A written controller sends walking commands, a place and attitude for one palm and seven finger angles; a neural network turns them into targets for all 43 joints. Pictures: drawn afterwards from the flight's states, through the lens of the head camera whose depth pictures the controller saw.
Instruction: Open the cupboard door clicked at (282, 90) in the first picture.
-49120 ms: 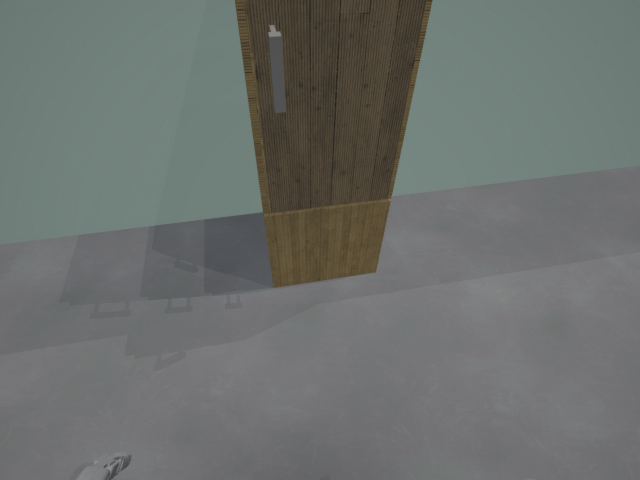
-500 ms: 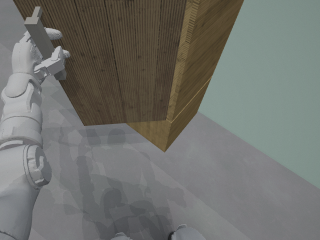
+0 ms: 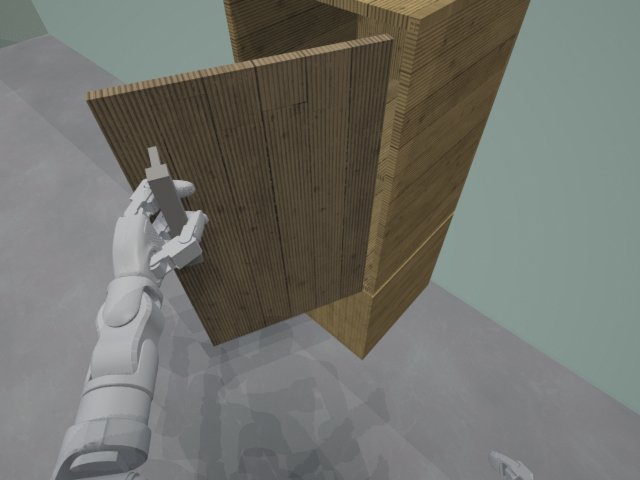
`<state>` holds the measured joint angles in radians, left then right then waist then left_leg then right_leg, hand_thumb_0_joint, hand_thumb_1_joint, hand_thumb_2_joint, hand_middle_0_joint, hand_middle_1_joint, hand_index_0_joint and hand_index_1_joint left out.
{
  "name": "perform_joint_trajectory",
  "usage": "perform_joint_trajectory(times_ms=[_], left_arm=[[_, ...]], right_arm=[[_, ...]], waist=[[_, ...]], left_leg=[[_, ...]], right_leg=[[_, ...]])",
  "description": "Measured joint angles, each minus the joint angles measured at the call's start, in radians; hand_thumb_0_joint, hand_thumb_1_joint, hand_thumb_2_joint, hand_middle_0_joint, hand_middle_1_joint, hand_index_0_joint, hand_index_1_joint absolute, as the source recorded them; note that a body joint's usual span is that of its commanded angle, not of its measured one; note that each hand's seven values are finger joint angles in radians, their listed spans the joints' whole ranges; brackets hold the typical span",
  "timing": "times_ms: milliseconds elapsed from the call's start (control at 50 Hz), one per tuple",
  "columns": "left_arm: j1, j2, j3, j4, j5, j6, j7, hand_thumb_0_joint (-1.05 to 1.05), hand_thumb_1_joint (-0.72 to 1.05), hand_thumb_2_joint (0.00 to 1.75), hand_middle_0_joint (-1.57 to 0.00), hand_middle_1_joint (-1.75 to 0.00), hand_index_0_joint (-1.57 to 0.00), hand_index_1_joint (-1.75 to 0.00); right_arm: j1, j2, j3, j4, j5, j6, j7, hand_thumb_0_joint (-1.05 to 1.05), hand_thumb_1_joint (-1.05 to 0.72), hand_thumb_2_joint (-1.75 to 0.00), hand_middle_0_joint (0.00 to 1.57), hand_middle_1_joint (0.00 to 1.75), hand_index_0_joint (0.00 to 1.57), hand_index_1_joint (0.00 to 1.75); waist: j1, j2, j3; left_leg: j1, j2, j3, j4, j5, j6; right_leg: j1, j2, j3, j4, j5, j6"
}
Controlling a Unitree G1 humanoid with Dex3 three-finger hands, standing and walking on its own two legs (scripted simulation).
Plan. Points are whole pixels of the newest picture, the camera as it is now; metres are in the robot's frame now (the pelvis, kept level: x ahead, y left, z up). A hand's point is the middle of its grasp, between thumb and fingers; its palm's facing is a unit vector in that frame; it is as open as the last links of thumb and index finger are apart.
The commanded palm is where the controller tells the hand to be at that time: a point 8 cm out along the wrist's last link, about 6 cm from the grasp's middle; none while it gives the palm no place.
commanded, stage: pull the door open along its arc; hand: left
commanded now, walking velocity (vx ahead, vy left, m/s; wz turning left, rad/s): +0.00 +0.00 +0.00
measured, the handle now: (175, 209) +0.43 +0.19 +0.11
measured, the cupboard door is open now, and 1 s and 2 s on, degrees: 65 90 92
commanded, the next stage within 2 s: open thumb and fingers to let go in 0.54 s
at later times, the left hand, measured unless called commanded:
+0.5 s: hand (258, 293) +0.30 +0.07 +0.12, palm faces +0.41 -0.91 +0.01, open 6.2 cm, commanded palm +0.23 +0.10 +0.11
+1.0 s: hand (269, 295) +0.30 +0.06 +0.12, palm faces +0.40 -0.92 -0.02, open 9.2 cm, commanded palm +0.25 +0.09 +0.11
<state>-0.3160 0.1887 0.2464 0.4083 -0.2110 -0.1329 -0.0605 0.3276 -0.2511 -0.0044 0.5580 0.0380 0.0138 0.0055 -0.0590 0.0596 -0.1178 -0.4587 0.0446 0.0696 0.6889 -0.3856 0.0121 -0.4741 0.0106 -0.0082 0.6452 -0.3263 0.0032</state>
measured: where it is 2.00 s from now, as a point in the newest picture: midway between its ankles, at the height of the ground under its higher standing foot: outside the picture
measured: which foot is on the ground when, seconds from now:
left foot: down 0.00-1.00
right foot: down 0.00-1.00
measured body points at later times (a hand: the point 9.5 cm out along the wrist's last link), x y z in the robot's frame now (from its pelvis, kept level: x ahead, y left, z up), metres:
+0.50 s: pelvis +0.00 -0.03 +0.01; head -0.01 -0.06 +0.46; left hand +0.27 +0.12 +0.12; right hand +0.19 -0.24 -0.09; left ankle -0.03 +0.10 -0.72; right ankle -0.01 -0.13 -0.72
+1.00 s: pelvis -0.02 -0.03 +0.01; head -0.03 -0.05 +0.46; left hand +0.27 +0.10 +0.12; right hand +0.19 -0.21 -0.09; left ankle -0.03 +0.10 -0.72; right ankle -0.01 -0.12 -0.72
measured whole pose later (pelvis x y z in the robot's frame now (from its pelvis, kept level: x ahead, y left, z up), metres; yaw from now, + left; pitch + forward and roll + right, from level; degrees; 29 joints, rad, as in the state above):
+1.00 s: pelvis -0.02 -0.03 +0.01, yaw +5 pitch -1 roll +0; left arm -0.09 -0.12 -0.22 0.07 0.05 0.08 0.56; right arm 0.13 -0.17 0.01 0.63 -0.04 0.09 -0.02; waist 0.02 0.06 -0.02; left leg -0.27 0.02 -0.01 0.60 -0.32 -0.02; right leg -0.26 -0.01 -0.09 0.59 -0.32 -0.03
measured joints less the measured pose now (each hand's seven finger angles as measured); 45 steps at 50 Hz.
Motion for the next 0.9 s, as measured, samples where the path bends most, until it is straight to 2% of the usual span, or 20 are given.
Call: perform_joint_trajectory(times_ms=[80, 200, 260, 300, 360, 540, 640, 780, 900], left_arm=[[0.082, -0.107, -0.073, -0.146, 0.048, 0.051, 0.176, 0.01, 0.66, 0.72, -0.35, -1.35, -0.35, -1.29], [0.155, -0.212, -0.192, -0.276, 0.129, 0.147, 0.407, 0.02, 0.66, 0.74, -0.33, -1.31, -0.35, -1.3], [0.179, -0.247, -0.237, -0.312, 0.17, 0.188, 0.495, 0.02, 0.67, 0.75, -0.32, -1.29, -0.34, -1.31], [0.197, -0.259, -0.264, -0.332, 0.194, 0.207, 0.527, 0.02, 0.67, 0.75, -0.32, -1.29, -0.34, -1.31], [0.229, -0.267, -0.299, -0.36, 0.215, 0.222, 0.546, 0.02, 0.68, 0.75, -0.32, -1.29, -0.33, -1.31], [0.364, -0.303, -0.403, -0.472, 0.231, 0.223, 0.555, 0.02, 0.68, 0.74, -0.3, -1.31, -0.33, -1.32], [0.416, -0.275, -0.487, -0.527, 0.25, 0.223, 0.583, 0.02, 0.67, 0.73, -0.31, -1.32, -0.33, -1.32], [0.292, -0.298, -0.471, -0.421, 0.259, 0.224, 0.629, 0.02, 0.62, 0.76, -0.35, -1.33, -0.35, -1.32], [0.24, -0.308, -0.454, -0.359, 0.26, 0.219, 0.623, 0.01, 0.45, 0.7, -0.36, -1.31, -0.36, -1.3]], right_arm=[[-0.076, 0.022, 0.002, -0.003, -0.014, -0.01, 0.007, 0.01, -0.91, -0.9, 0.2, 0.3, 0.2, 0.3], [-0.157, 0.055, 0.018, -0.008, -0.045, 0.013, 0.001, 0.01, -0.91, -0.9, 0.2, 0.3, 0.2, 0.3], [-0.178, 0.069, 0.027, -0.004, -0.059, 0.032, -0.008, 0.01, -0.91, -0.9, 0.2, 0.3, 0.21, 0.3], [-0.182, 0.074, 0.031, -0.001, -0.066, 0.044, -0.015, 0.01, -0.91, -0.9, 0.2, 0.3, 0.21, 0.3], [-0.178, 0.077, 0.031, 0.007, -0.073, 0.06, -0.024, 0.01, -0.91, -0.9, 0.2, 0.3, 0.21, 0.3], [-0.142, 0.056, 0.007, 0.034, -0.079, 0.078, -0.026, 0.02, -0.91, -0.9, 0.2, 0.3, 0.21, 0.3], [-0.141, 0.058, -0.003, 0.042, -0.082, 0.074, -0.015, 0.02, -0.91, -0.9, 0.2, 0.3, 0.2, 0.3], [-0.182, 0.06, 0.007, 0.081, -0.085, 0.073, -0.032, 0.02, -0.91, -0.9, 0.2, 0.3, 0.2, 0.3], [-0.193, 0.077, 0.012, 0.073, -0.085, 0.072, -0.035, 0.02, -0.91, -0.9, 0.2, 0.3, 0.2, 0.3]], waist=[[0.026, -0.003, 0.013], [0.051, -0.008, 0.03], [0.054, -0.011, 0.036], [0.055, -0.013, 0.04], [0.057, -0.013, 0.047], [0.056, 0.006, 0.071], [0.048, 0.006, 0.083], [0.06, 0.004, 0.11], [0.073, -0.003, 0.098]], left_leg=[[0.038, -0.008, -0.006, -0.024, 0.015, -0.005], [0.093, -0.013, -0.027, -0.056, 0.035, -0.017], [0.118, -0.012, -0.041, -0.069, 0.042, -0.025], [0.134, -0.01, -0.049, -0.077, 0.046, -0.03], [0.158, -0.007, -0.059, -0.088, 0.049, -0.036], [0.209, -0.003, -0.071, -0.107, 0.05, -0.044], [0.215, -0.004, -0.075, -0.099, 0.045, -0.045], [0.203, -0.009, -0.092, -0.086, 0.054, -0.042], [0.193, -0.019, -0.085, -0.097, 0.067, -0.037]], right_leg=[[0.034, -0.007, -0.006, -0.006, 0.002, -0.004], [0.089, -0.011, -0.027, -0.019, 0.001, -0.016], [0.117, -0.01, -0.042, -0.029, 0.001, -0.024], [0.135, -0.009, -0.05, -0.035, 0.001, -0.029], [0.162, -0.005, -0.06, -0.045, 0.0, -0.036], [0.217, -0.001, -0.072, -0.063, -0.004, -0.044], [0.223, -0.001, -0.076, -0.052, -0.012, -0.046], [0.223, -0.007, -0.092, -0.052, -0.004, -0.045], [0.208, -0.016, -0.086, -0.054, 0.007, -0.039]])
